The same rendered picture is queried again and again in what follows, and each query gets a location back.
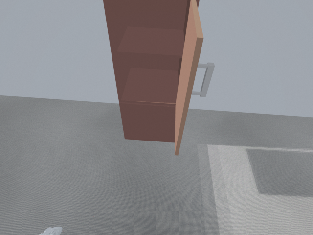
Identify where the cupboard door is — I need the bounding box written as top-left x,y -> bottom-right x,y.
175,0 -> 204,156

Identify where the handle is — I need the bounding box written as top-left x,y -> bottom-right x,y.
191,62 -> 215,97

